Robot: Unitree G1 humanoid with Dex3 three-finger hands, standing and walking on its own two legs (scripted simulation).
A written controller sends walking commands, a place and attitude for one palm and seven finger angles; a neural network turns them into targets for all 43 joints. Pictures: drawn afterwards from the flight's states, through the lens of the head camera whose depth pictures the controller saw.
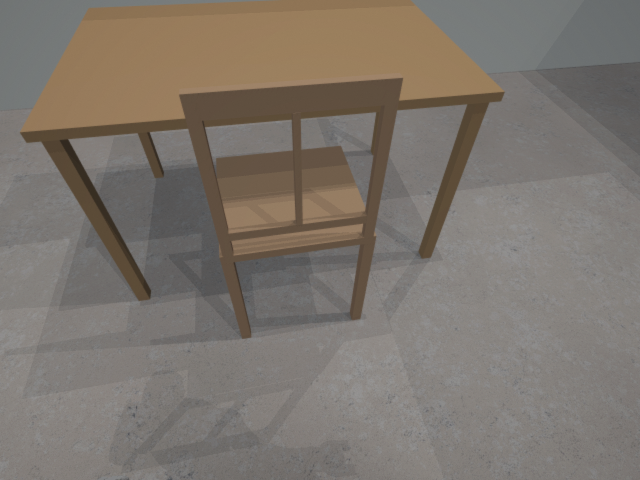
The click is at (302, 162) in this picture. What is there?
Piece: chair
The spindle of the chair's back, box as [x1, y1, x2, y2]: [291, 112, 302, 224]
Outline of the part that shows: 300,112 291,113 295,217 297,224 302,224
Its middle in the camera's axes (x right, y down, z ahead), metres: -0.05 -0.14 +0.86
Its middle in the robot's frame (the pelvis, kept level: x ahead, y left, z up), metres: +0.73 +0.09 -0.07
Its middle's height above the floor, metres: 0.69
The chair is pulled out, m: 0.00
